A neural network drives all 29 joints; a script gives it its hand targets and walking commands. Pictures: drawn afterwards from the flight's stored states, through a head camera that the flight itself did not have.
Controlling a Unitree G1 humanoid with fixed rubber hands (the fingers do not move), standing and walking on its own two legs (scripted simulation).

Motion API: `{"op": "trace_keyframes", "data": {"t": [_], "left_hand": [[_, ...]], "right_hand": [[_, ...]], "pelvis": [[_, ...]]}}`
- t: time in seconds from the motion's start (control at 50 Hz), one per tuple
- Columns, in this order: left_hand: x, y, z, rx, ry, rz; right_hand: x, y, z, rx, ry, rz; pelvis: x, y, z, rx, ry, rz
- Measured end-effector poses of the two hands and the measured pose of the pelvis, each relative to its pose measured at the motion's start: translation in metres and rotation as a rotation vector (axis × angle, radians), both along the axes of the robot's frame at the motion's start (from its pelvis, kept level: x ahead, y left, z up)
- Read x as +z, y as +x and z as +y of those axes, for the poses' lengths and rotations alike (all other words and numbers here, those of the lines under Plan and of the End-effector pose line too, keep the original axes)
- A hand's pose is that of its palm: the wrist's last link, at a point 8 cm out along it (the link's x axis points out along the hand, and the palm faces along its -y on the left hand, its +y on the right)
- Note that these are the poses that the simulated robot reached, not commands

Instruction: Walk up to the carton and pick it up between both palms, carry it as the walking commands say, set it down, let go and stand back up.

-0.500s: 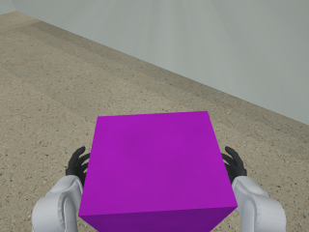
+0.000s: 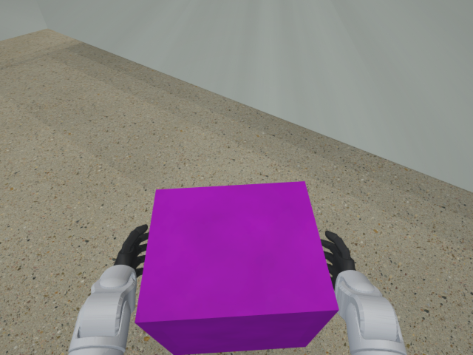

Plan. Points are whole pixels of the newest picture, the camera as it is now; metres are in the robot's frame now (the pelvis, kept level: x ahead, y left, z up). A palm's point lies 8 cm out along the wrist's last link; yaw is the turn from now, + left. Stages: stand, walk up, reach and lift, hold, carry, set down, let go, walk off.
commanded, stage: set down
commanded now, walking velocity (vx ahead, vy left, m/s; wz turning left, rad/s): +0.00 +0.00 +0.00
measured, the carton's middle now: (235, 273) +0.28 +0.01 -0.04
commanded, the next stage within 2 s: none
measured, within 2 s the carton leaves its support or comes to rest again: neither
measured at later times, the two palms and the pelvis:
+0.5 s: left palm (139, 273) +0.28 +0.19 -0.04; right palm (329, 278) +0.27 -0.17 -0.04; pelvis +0.00 -0.01 -0.01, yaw +0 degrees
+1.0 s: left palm (144, 282) +0.30 +0.20 -0.12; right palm (311, 284) +0.29 -0.16 -0.12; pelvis -0.04 -0.01 -0.05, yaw +4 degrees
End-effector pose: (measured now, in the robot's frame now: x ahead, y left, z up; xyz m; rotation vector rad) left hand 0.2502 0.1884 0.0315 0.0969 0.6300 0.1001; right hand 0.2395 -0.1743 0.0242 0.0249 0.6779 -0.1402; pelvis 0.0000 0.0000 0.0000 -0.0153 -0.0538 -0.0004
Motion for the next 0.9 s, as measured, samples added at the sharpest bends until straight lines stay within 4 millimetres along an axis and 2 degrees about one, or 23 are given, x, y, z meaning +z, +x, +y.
{"op": "trace_keyframes", "data": {"t": [0.08, 0.18, 0.26, 0.5, 0.7, 0.84, 0.9], "left_hand": [[-0.007, -0.004, 0.0, 0.019, -0.032, 0.032], [-0.033, -0.015, 0.002, 0.049, -0.057, 0.117], [-0.048, -0.013, 0.001, 0.052, -0.054, 0.145], [-0.067, 0.026, -0.001, 0.054, -0.085, 0.087], [-0.101, 0.03, 0.005, 0.074, -0.088, 0.117], [-0.124, 0.024, 0.015, 0.106, -0.091, 0.081], [-0.134, 0.028, 0.015, 0.102, -0.094, 0.079]], "right_hand": [[-0.007, -0.005, 0.0, -0.003, -0.001, 0.032], [-0.029, -0.01, 0.002, 0.005, 0.002, 0.117], [-0.046, -0.009, 0.001, 0.009, 0.0, 0.147], [-0.066, 0.028, 0.0, 0.027, -0.039, 0.09], [-0.102, 0.036, 0.005, 0.049, -0.04, 0.12], [-0.123, 0.045, 0.016, 0.082, -0.046, 0.084], [-0.133, 0.047, 0.016, 0.074, -0.042, 0.083]], "pelvis": [[0.0, -0.004, 0.0, 0.001, 0.0, -0.019], [0.0, -0.008, -0.001, 0.001, 0.001, -0.028], [0.0, -0.008, -0.003, 0.002, 0.004, -0.028], [-0.005, 0.001, -0.008, 0.0, 0.011, 0.063], [-0.013, 0.001, -0.008, 0.03, 0.005, 0.207], [-0.025, -0.016, -0.009, 0.067, -0.005, 0.305], [-0.032, -0.025, -0.009, 0.064, -0.007, 0.334]]}}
